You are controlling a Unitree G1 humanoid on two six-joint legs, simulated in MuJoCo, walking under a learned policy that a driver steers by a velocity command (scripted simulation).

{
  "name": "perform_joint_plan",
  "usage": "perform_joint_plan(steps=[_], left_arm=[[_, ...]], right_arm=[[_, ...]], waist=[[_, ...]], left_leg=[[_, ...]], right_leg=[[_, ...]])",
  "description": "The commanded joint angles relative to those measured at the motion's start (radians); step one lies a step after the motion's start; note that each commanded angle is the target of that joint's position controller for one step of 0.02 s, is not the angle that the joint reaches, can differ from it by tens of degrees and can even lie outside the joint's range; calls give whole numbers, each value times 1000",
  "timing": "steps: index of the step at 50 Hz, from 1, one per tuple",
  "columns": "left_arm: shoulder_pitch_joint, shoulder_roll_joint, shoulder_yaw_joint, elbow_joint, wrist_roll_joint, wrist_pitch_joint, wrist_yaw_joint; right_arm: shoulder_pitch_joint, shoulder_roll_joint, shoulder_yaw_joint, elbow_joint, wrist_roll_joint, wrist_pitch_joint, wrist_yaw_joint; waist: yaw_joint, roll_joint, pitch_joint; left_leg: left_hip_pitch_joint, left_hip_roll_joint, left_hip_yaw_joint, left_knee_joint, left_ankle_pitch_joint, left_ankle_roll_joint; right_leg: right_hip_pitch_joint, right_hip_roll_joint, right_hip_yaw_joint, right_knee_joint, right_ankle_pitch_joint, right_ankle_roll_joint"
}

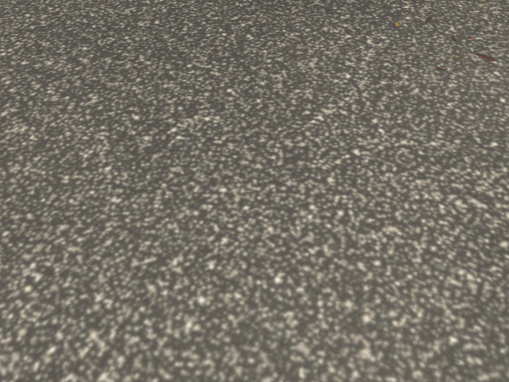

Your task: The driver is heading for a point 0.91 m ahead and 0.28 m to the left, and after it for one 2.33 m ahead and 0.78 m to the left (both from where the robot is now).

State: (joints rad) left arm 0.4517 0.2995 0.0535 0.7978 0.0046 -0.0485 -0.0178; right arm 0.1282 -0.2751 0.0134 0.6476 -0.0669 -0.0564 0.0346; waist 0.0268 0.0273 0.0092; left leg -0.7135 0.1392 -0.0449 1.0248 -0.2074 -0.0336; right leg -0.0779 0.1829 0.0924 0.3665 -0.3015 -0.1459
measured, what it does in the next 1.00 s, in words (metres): walks ahead, turning left: left foot, then right foot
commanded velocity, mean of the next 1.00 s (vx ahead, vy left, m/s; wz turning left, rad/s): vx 0.99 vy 0.00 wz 0.64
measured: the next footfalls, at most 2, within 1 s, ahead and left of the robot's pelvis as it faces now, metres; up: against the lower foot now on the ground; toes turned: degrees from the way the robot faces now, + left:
left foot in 0.22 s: +0.45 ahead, +0.09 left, +0.00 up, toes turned +3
right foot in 0.62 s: +0.87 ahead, -0.06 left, +0.00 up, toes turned +23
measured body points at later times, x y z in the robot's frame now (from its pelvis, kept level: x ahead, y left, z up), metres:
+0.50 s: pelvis +0.50 +0.04 +0.00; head +0.53 +0.04 +0.45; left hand +0.73 +0.28 -0.04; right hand +0.48 -0.25 -0.12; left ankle +0.41 +0.08 -0.74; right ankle +0.72 -0.11 -0.68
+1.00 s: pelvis +0.96 +0.14 -0.03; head +0.98 +0.17 +0.42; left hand +0.71 +0.31 -0.15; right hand +1.33 +0.16 -0.06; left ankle +1.07 +0.31 -0.70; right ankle +0.84 -0.08 -0.73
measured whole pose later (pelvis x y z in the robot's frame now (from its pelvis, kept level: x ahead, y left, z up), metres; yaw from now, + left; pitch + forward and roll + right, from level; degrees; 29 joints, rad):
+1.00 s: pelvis +0.96 +0.14 -0.03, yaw +40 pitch +2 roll -2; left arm 0.53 0.30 0.04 0.92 0.03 -0.10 0.01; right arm -0.09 -0.33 -0.02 0.59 -0.03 0.00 0.10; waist 0.08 0.04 0.04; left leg -0.76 0.01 0.14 0.80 -0.06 0.16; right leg 0.24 -0.01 -0.29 0.24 -0.45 0.06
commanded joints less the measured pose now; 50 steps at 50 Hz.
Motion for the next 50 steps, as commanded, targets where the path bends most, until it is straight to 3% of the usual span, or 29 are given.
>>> perform_joint_plan(steps=[1, 4, 7, 8, 10, 11, 12, 13, 15, 16, 17, 19, 23, 25, 28, 30, 31, 32, 33, 34, 35, 36, 39, 40, 43, 45, 47, 48, 50], left_arm=[[-33, 141, 33, -52, -12, -48, 0], [16, 151, 27, -7, -21, -77, 1], [9, 208, 36, 17, 7, -75, 21], [-6, 226, 41, 19, 30, -65, 32], [-102, 235, 48, 5, 71, -30, 51], [-173, 207, 39, -14, 72, -28, 56], [-60, 53, 7, -63, 9, -51, 24], [-83, 98, -15, -86, 22, -75, 24], [-245, 122, -29, -123, 40, -94, 14], [-308, 107, -36, -157, 57, -85, 10], [-311, 87, -46, -169, 77, -63, 6], [-300, 59, -65, -192, 85, -27, 2], [-515, 31, -94, -281, 39, -30, -19], [-535, 32, -90, -283, 24, -31, -17], [-528, 72, -72, -280, 28, -40, -1], [-335, 135, -37, -227, 29, -52, 20], [-141, 183, -12, -187, 39, -60, 38], [98, 262, 20, -155, 65, -61, 59], [8, 343, 40, -153, 73, -47, 51], [-96, 220, 31, -173, 63, -38, 45], [-148, 130, 10, -171, 54, -37, 40], [-150, 95, 2, -147, 59, -38, 35], [-69, 42, -11, -50, 31, -59, 27], [-57, 21, -14, -29, 19, -65, 20], [-112, 50, -7, -17, 17, -84, 16], [-129, 73, -4, -6, 20, -87, 21], [-92, 113, 3, 13, 22, -88, 25], [-58, 138, 9, 18, 21, -84, 30], [-28, 198, 20, 21, 24, -64, 47]], right_arm=[[-120, -64, -7, -74, 18, -6, 16], [-185, -59, -6, -74, 48, -14, 20], [-106, -114, -29, -32, 49, -16, 11], [-22, -143, -41, -6, 54, -13, 5], [379, -202, -76, 123, 67, -1, -16], [577, -251, -104, 169, 63, 10, -31], [513, -348, -135, 184, 46, 18, -29], [364, -277, -133, 138, 51, 19, -12], [320, -149, -107, 158, 56, 10, -15], [317, -132, -98, 176, 55, 2, -23], [303, -125, -89, 191, 53, -4, -31], [296, -160, -94, 191, 55, -23, -27], [266, -185, -115, 160, 66, -37, -19], [300, -204, -127, 164, 81, -40, -8], [350, -218, -139, 176, 77, -28, -17], [335, -259, -148, 176, 65, -24, -20], [290, -249, -146, 163, 64, -33, -17], [254, -109, -110, 123, 57, -47, -23], [366, -36, -78, 49, 107, -42, -22], [267, -118, -83, 87, 76, -16, -34], [176, -138, -90, 81, 57, -7, -24], [132, -129, -91, 77, 51, 2, -11], [59, -57, -74, 23, 34, 42, 24], [27, -42, -68, 4, 34, 52, 30], [-71, -43, -48, -76, 32, 56, 50], [-139, -60, -40, -100, 35, 56, 64], [-191, -55, -30, -110, 36, 55, 75], [-184, -68, -33, -98, 36, 53, 73], [-58, -98, -42, -53, 28, 47, 61]], waist=[[7, -34, 131], [49, -43, 109], [-5, -101, 13], [-56, -133, -42], [-255, -133, -187], [-359, -64, -231], [-167, 411, -286], [-157, 201, -337], [-111, -106, -115], [-80, -134, -41], [-34, -129, 18], [9, -68, 67], [-46, -11, 125], [-86, 4, 82], [-108, 18, 31], [-4, -2, -113], [103, -4, -211], [173, -158, -359], [45, -485, -474], [55, -256, -286], [64, -140, -157], [52, -68, -84], [6, -145, -9], [-3, -123, 0], [-49, -134, 50], [-55, -86, 99], [-50, -65, 125], [-53, -69, 100], [-131, -123, 11]], left_leg=[[78, -36, 119, -267, 250, 11], [183, -72, 159, -454, 458, 87], [260, -178, 195, -490, 335, 138], [326, -223, 200, -464, 244, 152], [646, -259, 197, -460, 147, 184], [867, -175, 66, -416, -33, 245], [1178, 102, -612, -551, -182, 464], [1166, 148, -892, -731, -272, 516], [836, 98, -682, -779, -260, 428], [682, 46, -584, -790, -190, 389], [554, -4, -512, -805, -129, 369], [413, -50, -442, -839, -90, 378], [197, -137, -317, -939, 20, 313], [267, -125, -324, -921, 167, 274], [500, -106, -347, -770, 375, 226], [556, -136, -312, -460, 605, 182], [422, -173, -289, -209, 512, 162], [253, -219, -207, 134, -14, 170], [-8, -265, -94, 382, -303, 146], [-122, -162, -66, 431, -184, 154], [-129, -125, -41, 373, -101, 149], [-99, -95, -35, 333, -72, 138], [-103, -45, -21, 295, -74, 129], [-123, -41, -9, 293, -61, 131], [-107, -34, 30, 160, 86, 132], [-33, -55, 100, -28, 177, 144], [103, -108, 198, -194, 214, 179], [165, -156, 243, -221, 206, 194], [359, -223, 234, -262, 136, 227]], right_leg=[[-176, -186, 122, -281, 363, -104], [-37, -239, 58, -358, 609, -35], [206, -284, -29, -227, 1123, 27], [256, -309, -51, -108, 1326, 45], [201, -316, -118, 393, 1475, 71], [-21, -249, -141, 848, 1195, 78], [-576, -8, -96, 1339, -1, 184], [-713, -49, 35, 1348, -63, 149], [-669, -175, 61, 1140, 27, 118], [-622, -209, 55, 1044, 6, 121], [-578, -218, 39, 992, -13, 134], [-560, -253, 9, 848, -61, 157], [-339, -258, -78, 372, 272, 198], [-246, -227, -94, 275, 434, 192], [-235, -193, -81, 146, 363, 178], [-10, -155, -90, 118, 197, 153], [228, -236, -29, 164, 102, 130], [457, -511, 247, 155, -260, 103], [550, -724, 837, -90, -487, -10], [411, -650, 747, -118, -590, -12], [290, -591, 517, -93, -394, 11], [188, -546, 359, -95, -156, 26], [93, -479, 95, -108, 198, 72], [89, -459, 18, -123, 286, 90], [7, -444, -151, -190, 446, 96], [-30, -399, -263, -246, 486, 112], [-32, -380, -349, -241, 753, 132], [17, -377, -366, -184, 1003, 142], [60, -418, -353, 24, 1318, 144]])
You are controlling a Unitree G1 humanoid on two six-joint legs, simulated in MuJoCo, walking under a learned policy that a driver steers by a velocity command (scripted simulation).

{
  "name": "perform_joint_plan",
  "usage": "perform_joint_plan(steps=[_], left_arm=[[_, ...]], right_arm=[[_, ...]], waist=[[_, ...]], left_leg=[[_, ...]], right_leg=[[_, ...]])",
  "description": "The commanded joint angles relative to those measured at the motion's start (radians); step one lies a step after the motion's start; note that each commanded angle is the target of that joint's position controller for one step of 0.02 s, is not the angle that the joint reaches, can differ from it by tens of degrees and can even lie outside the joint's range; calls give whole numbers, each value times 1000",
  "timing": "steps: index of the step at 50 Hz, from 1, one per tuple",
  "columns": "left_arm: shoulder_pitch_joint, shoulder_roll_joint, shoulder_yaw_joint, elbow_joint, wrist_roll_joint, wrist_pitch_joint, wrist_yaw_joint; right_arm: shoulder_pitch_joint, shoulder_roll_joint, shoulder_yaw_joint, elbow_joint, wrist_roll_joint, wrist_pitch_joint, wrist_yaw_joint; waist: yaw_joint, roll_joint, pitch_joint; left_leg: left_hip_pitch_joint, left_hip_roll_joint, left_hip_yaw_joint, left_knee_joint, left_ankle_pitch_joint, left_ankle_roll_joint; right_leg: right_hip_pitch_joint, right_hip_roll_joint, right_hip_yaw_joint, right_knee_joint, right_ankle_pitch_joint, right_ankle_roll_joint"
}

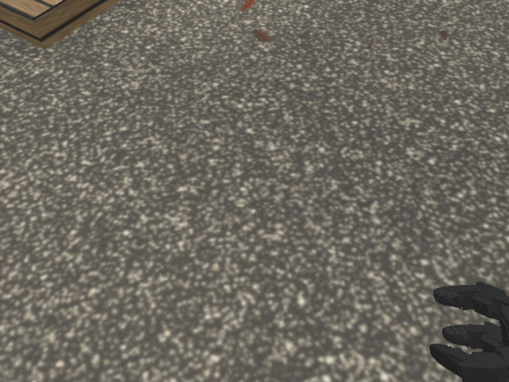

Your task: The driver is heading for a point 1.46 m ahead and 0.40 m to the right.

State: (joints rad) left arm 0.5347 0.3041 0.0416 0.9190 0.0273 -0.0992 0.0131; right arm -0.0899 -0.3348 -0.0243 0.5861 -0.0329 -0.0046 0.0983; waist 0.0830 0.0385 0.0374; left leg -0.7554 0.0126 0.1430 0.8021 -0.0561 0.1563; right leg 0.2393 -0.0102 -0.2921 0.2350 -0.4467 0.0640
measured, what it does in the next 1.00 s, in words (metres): walks ahead, turning right: left foot, then right foot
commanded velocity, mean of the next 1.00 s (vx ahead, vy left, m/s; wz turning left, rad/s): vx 1.00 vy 0.00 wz -0.56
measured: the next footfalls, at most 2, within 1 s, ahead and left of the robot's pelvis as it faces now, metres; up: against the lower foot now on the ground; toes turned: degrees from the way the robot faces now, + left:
left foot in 0.06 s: +0.25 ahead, +0.04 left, +0.00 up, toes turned +7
right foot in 0.50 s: +0.68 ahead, -0.10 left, +0.00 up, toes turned -14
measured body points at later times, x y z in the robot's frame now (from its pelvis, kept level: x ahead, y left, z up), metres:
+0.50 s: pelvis +0.48 -0.04 +0.00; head +0.50 -0.04 +0.45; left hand +0.67 +0.20 -0.11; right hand +0.43 -0.30 -0.14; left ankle +0.22 +0.04 -0.68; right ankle +0.64 -0.10 -0.70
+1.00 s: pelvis +0.95 -0.14 +0.00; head +0.98 -0.16 +0.45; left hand +1.14 +0.12 -0.11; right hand +1.00 -0.46 -0.07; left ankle +1.11 -0.08 -0.71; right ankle +0.70 -0.10 -0.62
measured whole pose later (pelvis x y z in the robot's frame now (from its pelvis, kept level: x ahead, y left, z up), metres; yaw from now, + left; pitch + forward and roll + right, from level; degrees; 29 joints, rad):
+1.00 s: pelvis +0.95 -0.14 +0.00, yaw -36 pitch +3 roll +1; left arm 0.38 0.38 0.09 0.83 0.00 -0.06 -0.01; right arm 0.06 -0.29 0.01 0.62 -0.06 -0.09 -0.02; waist 0.08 -0.03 0.04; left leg -0.51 0.01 -0.01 0.62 -0.16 -0.03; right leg -0.14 0.15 0.19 1.09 -0.44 -0.13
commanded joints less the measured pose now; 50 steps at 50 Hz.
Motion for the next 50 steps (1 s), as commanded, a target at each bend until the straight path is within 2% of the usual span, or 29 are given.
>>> perform_joint_plan(steps=[1, 2, 3, 4, 5, 6, 7, 10, 13, 14, 18, 21, 23, 25, 26, 27, 28, 29, 30, 33, 36, 42, 44, 45, 46, 47, 48, 49, 50], left_arm=[[-133, 220, 34, -105, 3, -1, 21], [-178, 216, 29, -117, 6, 9, 18], [-161, 166, 25, -115, 13, 17, 6], [26, 34, -12, -178, -16, 16, 1], [-123, 137, 3, -213, -29, 5, 5], [-190, 133, 3, -217, -41, 3, 3], [-194, 115, -3, -196, -33, 7, -5], [-115, 52, -7, -124, -9, 71, -35], [-256, 23, -5, -149, -20, 88, -53], [-300, 2, -11, -170, -24, 84, -56], [-443, -16, -22, -206, -27, 60, -81], [-426, 12, -18, -203, -17, 60, -89], [-261, 76, 5, -158, -16, 69, -80], [148, 170, 58, -49, -14, 75, -57], [122, 193, 76, -36, -32, 82, -37], [1, 283, 91, -70, -2, 94, -34], [-33, 271, 97, -110, -8, 96, -31], [-58, 201, 85, -110, -8, 92, -22], [-100, 153, 73, -98, -10, 88, -23], [-149, 125, 53, -111, -24, 45, -14], [-137, 157, 64, -123, -27, 20, -17], [-58, 184, 88, -115, -35, 26, -22], [-110, 210, 95, -132, -33, 24, -14], [-134, 243, 101, -139, -24, 21, -16], [-202, 270, 105, -154, -18, 15, -21], [-241, 185, 81, -179, -11, 1, -22], [-114, -5, 32, -219, -50, 1, -21], [-106, 59, 16, -225, -38, 11, -20], [-201, 114, 25, -204, -11, 24, -20]], right_arm=[[327, -68, -20, 63, -15, -9, -16], [552, -105, -44, 148, -18, -13, -39], [578, -180, -76, 183, -16, -8, -67], [474, -277, -87, 124, -36, -9, -81], [519, -239, -93, 102, -9, 0, -92], [469, -203, -86, 131, -13, -12, -105], [422, -141, -70, 146, -13, -31, -106], [373, -46, -39, 177, 0, -92, -101], [404, -14, -34, 217, 11, -129, -82], [398, -24, -35, 221, 12, -134, -78], [445, -22, -26, 243, 27, -150, -90], [467, -79, -30, 252, 27, -141, -122], [439, -139, -47, 239, 6, -102, -149], [319, -182, -64, 200, -15, -64, -152], [285, -76, -39, 201, -21, -71, -122], [380, 51, -1, 98, -3, -95, -107], [331, 3, 13, 46, -4, -124, -106], [273, -45, 10, 45, -8, -142, -101], [258, -50, 8, 53, -13, -140, -101], [274, -28, 25, 46, -45, -73, -95], [111, -10, 41, -28, -33, -58, -80], [-47, -6, 47, -95, 3, -74, -79], [45, -49, 28, -72, 4, -80, -91], [175, -104, 4, -37, 11, -83, -104], [387, -147, -20, 13, 17, -86, -120], [620, -211, -50, 56, -2, -88, -144], [615, -279, -65, 63, -56, -91, -142], [513, -246, -75, 52, -36, -81, -130], [410, -132, -55, 41, -26, -79, -123]], waist=[[-273, -151, -90], [-368, -141, -166], [-329, -9, -175], [-133, 206, -343], [-248, 60, -437], [-208, -4, -214], [-153, -84, -75], [-36, -94, 34], [-58, -48, 109], [-58, -3, 111], [-92, -32, 101], [-63, 25, 45], [36, 78, -62], [245, 55, -208], [194, -111, -121], [-2, -338, -168], [36, -201, -259], [13, -28, -130], [-45, 63, -33], [-129, 54, 47], [-85, 1, 91], [30, -98, 12], [-25, -100, -53], [-92, -96, -145], [-226, -95, -241], [-319, -28, -363], [-192, 307, -470], [-160, 333, -454], [-159, 161, -267]], left_leg=[[602, -119, -7, -60, -49, 63], [862, -108, -83, -151, -39, 97], [1041, -4, -234, -186, -158, 112], [1261, 322, -694, -200, -24, 188], [1229, 341, -841, -419, -279, 211], [1041, 332, -741, -515, -357, 187], [838, 301, -637, -554, -334, 151], [513, 223, -376, -647, -218, 68], [510, 136, -147, -714, 1, -19], [522, 117, -83, -729, 61, -27], [625, 95, 79, -755, 385, -89], [820, 144, 125, -613, 969, -140], [887, 176, 116, -377, 1203, -149], [697, 180, 85, 226, 1077, -124], [438, 9, 66, 618, 91, -114], [-8, -108, -70, 935, -474, -171], [-136, -76, -233, 916, -408, -150], [-135, -11, -258, 784, -309, -138], [-62, 34, -240, 668, -262, -139], [97, 102, -219, 472, -273, -198], [159, 108, -146, 178, -120, -229], [245, 16, -138, -225, 156, -191], [430, -27, -155, -307, 102, -173], [580, -48, -162, -285, 14, -162], [797, -19, -166, -274, -56, -152], [1045, 136, -307, -239, -336, -127], [1262, 443, -811, -390, -608, -43], [1182, 445, -1096, -544, -798, 15], [1007, 373, -905, -558, -786, 5]], right_leg=[[-304, -253, 56, 341, 1504, -87], [-411, -245, 69, 600, 1407, -114], [-630, -103, 74, 1020, 516, -114], [-909, -37, 204, 1392, -117, -105], [-1001, -7, 344, 1428, 20, -115], [-1065, -39, 339, 1378, 100, -115], [-1019, -81, 348, 1281, 144, -118], [-824, -142, 395, 1109, 176, -100], [-915, -144, 361, 944, 325, -112], [-931, -135, 335, 864, 396, -118], [-855, -80, 193, 561, 632, -169], [-774, 23, 98, 451, 623, -215], [-597, 102, 78, 449, 478, -238], [-190, 107, 198, 411, 300, -315], [-113, 43, 320, 400, 234, -348], [97, -151, 816, 340, 288, -527], [138, -236, 1109, 77, 20, -580], [-12, -233, 1082, -24, -81, -511], [-190, -186, 974, -39, -22, -442], [-511, -61, 766, -59, 158, -411], [-635, 16, 666, -102, 340, -391], [-377, 5, 681, 0, 730, -295], [-342, 4, 693, 114, 901, -249], [-325, 7, 692, 265, 1014, -225], [-394, 30, 676, 493, 996, -206], [-541, 72, 622, 802, 759, -199], [-849, 185, 507, 1110, -92, -174], [-978, 124, 455, 1202, -6, -188], [-999, 54, 424, 1174, 122, -187]])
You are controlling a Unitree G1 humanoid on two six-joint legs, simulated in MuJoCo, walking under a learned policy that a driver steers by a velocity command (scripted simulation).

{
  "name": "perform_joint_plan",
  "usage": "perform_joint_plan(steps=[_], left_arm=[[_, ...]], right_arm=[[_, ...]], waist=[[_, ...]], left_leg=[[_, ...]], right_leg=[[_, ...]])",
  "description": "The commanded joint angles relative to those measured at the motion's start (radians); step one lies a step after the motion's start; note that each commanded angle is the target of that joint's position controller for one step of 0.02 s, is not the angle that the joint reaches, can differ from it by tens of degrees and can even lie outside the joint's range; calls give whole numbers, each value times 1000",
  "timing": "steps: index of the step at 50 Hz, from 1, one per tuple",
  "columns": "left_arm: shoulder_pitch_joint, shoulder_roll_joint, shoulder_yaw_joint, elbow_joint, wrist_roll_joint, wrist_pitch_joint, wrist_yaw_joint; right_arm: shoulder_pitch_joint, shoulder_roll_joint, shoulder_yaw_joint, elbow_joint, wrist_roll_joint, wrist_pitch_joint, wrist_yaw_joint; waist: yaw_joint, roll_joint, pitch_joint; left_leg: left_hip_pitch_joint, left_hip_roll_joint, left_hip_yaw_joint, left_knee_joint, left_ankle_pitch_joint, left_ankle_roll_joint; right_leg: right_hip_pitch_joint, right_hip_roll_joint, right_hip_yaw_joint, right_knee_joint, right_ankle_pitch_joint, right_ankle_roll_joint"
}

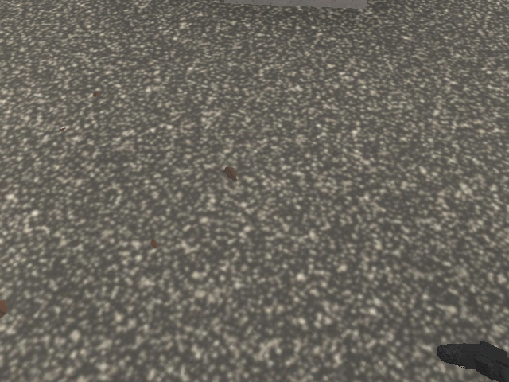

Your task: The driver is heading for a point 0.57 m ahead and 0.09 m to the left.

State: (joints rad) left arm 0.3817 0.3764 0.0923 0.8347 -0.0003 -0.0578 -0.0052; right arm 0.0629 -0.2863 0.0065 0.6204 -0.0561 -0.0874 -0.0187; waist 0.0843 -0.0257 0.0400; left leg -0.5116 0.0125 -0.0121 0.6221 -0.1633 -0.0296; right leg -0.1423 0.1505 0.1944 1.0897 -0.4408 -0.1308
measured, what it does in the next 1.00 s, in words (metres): walks ahead: right foot, then left foot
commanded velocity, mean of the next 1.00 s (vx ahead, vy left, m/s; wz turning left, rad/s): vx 0.60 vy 0.00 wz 0.05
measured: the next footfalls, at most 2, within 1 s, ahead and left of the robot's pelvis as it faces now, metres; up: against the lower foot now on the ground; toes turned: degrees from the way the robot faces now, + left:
right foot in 0.36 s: +0.50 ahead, -0.12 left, +0.00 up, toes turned -2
left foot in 0.72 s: +0.79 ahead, +0.09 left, +0.00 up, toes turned +5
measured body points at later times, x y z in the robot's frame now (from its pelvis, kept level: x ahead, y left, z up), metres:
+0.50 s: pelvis +0.45 -0.02 +0.02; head +0.48 -0.03 +0.47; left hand +0.58 +0.24 -0.09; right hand +0.48 -0.29 -0.12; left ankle +0.33 +0.11 -0.61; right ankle +0.47 -0.12 -0.71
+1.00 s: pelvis +0.66 +0.01 +0.02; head +0.69 +0.01 +0.47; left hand +0.73 +0.26 -0.12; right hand +0.77 -0.22 -0.12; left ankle +0.75 +0.09 -0.71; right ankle +0.68 -0.12 -0.69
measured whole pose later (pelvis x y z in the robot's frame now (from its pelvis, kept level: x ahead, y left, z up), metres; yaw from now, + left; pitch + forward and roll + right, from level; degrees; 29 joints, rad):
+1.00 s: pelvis +0.66 +0.01 +0.02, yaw +6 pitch -1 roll +0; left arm 0.18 0.22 0.00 0.90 0.01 0.03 0.02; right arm 0.20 -0.19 0.01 0.88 -0.02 -0.02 -0.01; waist -0.01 -0.01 0.07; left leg -0.35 -0.07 0.02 0.44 -0.07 0.08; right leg -0.34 0.00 0.03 0.74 -0.40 0.00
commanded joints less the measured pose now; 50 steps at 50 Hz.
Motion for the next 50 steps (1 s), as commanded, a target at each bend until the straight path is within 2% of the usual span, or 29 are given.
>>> perform_joint_plan(steps=[1, 2, 5, 9, 12, 15, 16, 17, 18, 19, 20, 21, 22, 24, 25, 28, 29, 30, 31, 33, 35, 36, 37, 38, 39, 41, 42, 46, 50], left_arm=[[-99, 47, -25, -124, 33, -11, -15], [-153, 32, -29, -135, 44, -5, -30], [-184, -40, -58, -179, 51, 18, -52], [-369, -23, -81, -277, 55, 14, -65], [-468, -44, -106, -301, 42, -4, -89], [-425, 6, -88, -278, 43, -10, -61], [-313, 36, -72, -244, 51, -14, -44], [-123, 63, -54, -183, 58, -17, -26], [29, 132, -26, -149, 79, -20, -2], [79, 209, -6, -150, 107, -27, 12], [72, 190, -5, -158, 75, -16, 13], [-24, 105, -23, -142, 60, -21, 11], [-72, 35, -38, -130, 51, -34, 4], [-83, -33, -57, -99, 35, -49, -1], [-83, -37, -58, -83, 27, -58, -4], [-129, -28, -54, -52, 10, -68, -1], [-162, -36, -60, -50, 8, -68, 2], [-173, -6, -52, -49, 7, -74, -3], [-166, -3, -47, -38, 0, -75, -6], [-142, 23, -37, -17, -13, -69, -3], [-106, 51, -32, 3, -15, -55, 12], [-60, 54, -32, 7, -13, -44, 16], [102, -40, -50, 13, -16, -24, 19], [221, -55, -58, 52, -32, 4, 31], [193, -16, -55, 61, -20, 20, 33], [23, 1, -53, 38, 19, 37, 31], [21, -14, -58, 44, 26, 51, 28], [18, -80, -76, 75, 12, 84, 27], [-29, -86, -77, 97, 15, 101, 34]], right_arm=[[230, -123, -74, 26, 2, 6, 2], [256, -101, -67, 59, -1, 3, 7], [332, -53, -52, 151, 20, -27, 21], [347, -99, -59, 188, 36, -44, 30], [373, -140, -68, 204, 55, -40, 37], [408, -221, -85, 229, 53, -36, 39], [422, -245, -89, 241, 52, -30, 34], [414, -250, -90, 244, 54, -22, 28], [413, -196, -76, 228, 54, -22, 30], [502, -13, -44, 185, 69, -20, 30], [479, -90, -60, 167, 81, -11, 26], [379, -113, -69, 160, 69, -2, 20], [345, -77, -59, 167, 58, 2, 21], [387, -31, -57, 192, 39, 25, 27], [398, -8, -55, 190, 32, 37, 30], [281, 8, -53, 144, 17, 47, 42], [238, 28, -42, 133, 25, 46, 53], [237, 38, -33, 118, 32, 38, 59], [231, 18, -34, 130, 35, 35, 63], [252, -19, -43, 157, 23, 36, 62], [390, -55, -58, 215, -3, 23, 56], [422, -111, -70, 223, -12, 13, 49], [410, -195, -81, 202, -13, 9, 40], [420, -167, -70, 187, 45, 13, 36], [324, -143, -71, 162, 72, 27, 25], [180, -40, -35, 151, 59, 43, 10], [163, -24, -26, 157, 53, 46, 5], [158, -49, -29, 199, 28, 45, 7], [126, -55, -36, 220, 34, 70, 9]], waist=[[-148, 106, -173], [-148, 61, -116], [-96, 116, -38], [-76, 100, 62], [-90, 80, 85], [-57, 86, 19], [0, 101, -68], [94, 101, -163], [152, 59, -262], [59, -201, -412], [66, -185, -461], [18, -83, -250], [-11, -42, -131], [-85, -46, -72], [-110, -98, -73], [-139, -80, -25], [-145, -64, -34], [-151, -141, -34], [-143, -137, -41], [-150, -65, -71], [-210, -1, -132], [-218, 75, -152], [-141, 309, -269], [-124, 266, -459], [-112, 192, -428], [-86, 92, -191], [-69, 92, -160], [-44, 109, -172], [-50, 138, -145]], left_leg=[[629, 321, -581, -364, -494, 183], [539, 270, -453, -370, -339, 164], [431, 232, -305, -419, -154, 166], [347, 204, -136, -535, 6, 184], [204, 165, -65, -642, 215, 182], [377, 188, -38, -484, 686, 177], [417, 184, -28, -305, 841, 165], [350, 152, -14, -50, 810, 149], [147, 93, -3, 260, 522, 139], [-116, -10, -19, 645, -316, 130], [-187, -36, -77, 787, -285, 137], [-240, 19, -70, 767, -177, 128], [-227, 38, -55, 710, -152, 112], [-114, 46, -58, 632, -188, 77], [-95, 42, -61, 581, -210, 59], [-82, 22, -28, 346, -120, 49], [26, 2, 16, 214, -6, 52], [113, -1, 32, 64, 110, 58], [181, -23, 47, 8, 198, 62], [292, -60, 63, -54, 288, 78], [464, -65, 32, -112, 354, 112], [535, 18, -22, -133, 662, 130], [700, 318, -291, -31, 1412, 260], [783, 411, -417, -14, 1566, 354], [702, 383, -401, -87, 1250, 375], [459, 276, -313, -198, 871, 313], [367, 247, -256, -235, 840, 287], [249, 189, -163, -287, 663, 252], [158, 156, -179, -343, 81, 213]], right_leg=[[-589, -138, -82, 267, 177, 17], [-564, -157, -80, 224, 179, 21], [-575, -180, -51, 147, 148, 36], [-626, -189, -82, -117, 292, 62], [-320, -181, -244, -382, 458, 62], [-187, -130, -251, -469, 385, 46], [-56, -97, -249, -485, 309, 37], [165, -95, -240, -517, 289, 32], [404, -256, -89, -515, 123, 24], [604, -579, 365, -613, -200, -11], [529, -631, 629, -778, -108, -60], [386, -555, 416, -754, 161, -64], [253, -508, 241, -728, 517, -72], [82, -438, 33, -734, 949, -57], [55, -450, -1, -746, 1023, -75], [-15, -389, -142, -809, 1055, -48], [-96, -317, -234, -837, 1041, -17], [-132, -309, -260, -820, 1021, -9], [-130, -306, -264, -806, 962, 7], [-107, -308, -263, -757, 867, 29], [-92, -277, -276, -517, 843, 65], [-124, -213, -307, -314, 604, 89], [-253, -73, -321, 79, -218, 115], [-268, -61, -104, 203, -242, 109], [-296, -93, -84, 225, -170, 111], [-324, -158, -117, 102, -84, 122], [-256, -169, -123, 28, -59, 130], [-85, -150, -172, -235, -19, 136], [8, -142, -200, -452, 129, 123]])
